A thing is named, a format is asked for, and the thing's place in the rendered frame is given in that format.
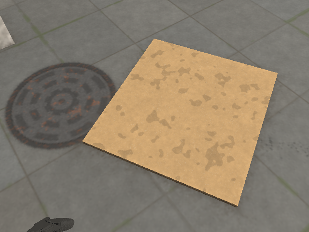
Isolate left robot hand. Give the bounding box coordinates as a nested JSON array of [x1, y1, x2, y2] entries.
[[27, 217, 74, 232]]

